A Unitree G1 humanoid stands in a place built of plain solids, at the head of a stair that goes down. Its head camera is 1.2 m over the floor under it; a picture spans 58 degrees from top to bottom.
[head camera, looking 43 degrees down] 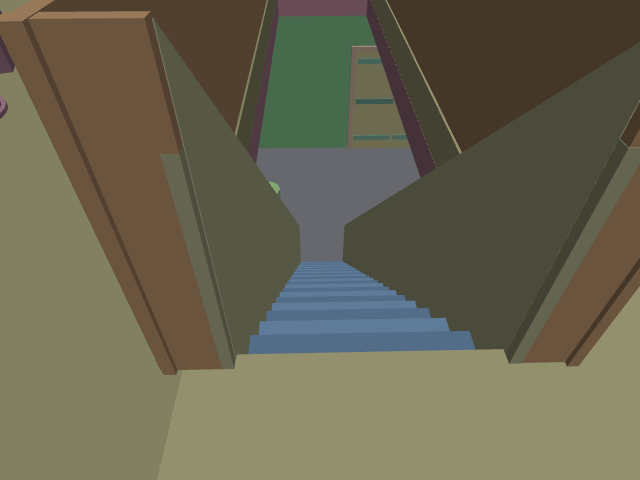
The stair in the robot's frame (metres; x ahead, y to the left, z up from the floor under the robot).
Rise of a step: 0.21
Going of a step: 0.22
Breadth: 0.93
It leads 1 degrees to the left of straight ahead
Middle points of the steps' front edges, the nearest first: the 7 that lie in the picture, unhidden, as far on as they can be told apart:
0.77 -0.16 0.00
0.98 -0.16 -0.20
1.20 -0.15 -0.41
1.42 -0.15 -0.62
1.63 -0.14 -0.82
1.85 -0.14 -1.03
2.06 -0.13 -1.23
